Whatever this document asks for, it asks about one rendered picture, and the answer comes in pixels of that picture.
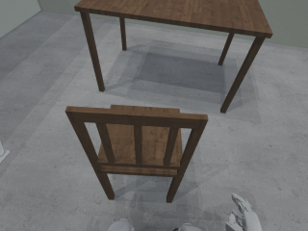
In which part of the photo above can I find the robot left hand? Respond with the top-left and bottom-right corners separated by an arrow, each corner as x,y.
0,139 -> 10,164

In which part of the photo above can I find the chair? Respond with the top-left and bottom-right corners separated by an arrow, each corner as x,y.
65,104 -> 209,203

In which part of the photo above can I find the robot right shin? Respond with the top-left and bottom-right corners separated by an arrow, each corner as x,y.
179,223 -> 192,229

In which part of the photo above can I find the robot left thigh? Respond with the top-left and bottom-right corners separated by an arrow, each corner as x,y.
107,220 -> 135,231

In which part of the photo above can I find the robot right hand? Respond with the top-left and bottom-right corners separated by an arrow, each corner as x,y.
225,193 -> 263,231

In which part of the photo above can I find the table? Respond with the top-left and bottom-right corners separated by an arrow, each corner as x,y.
74,0 -> 273,114

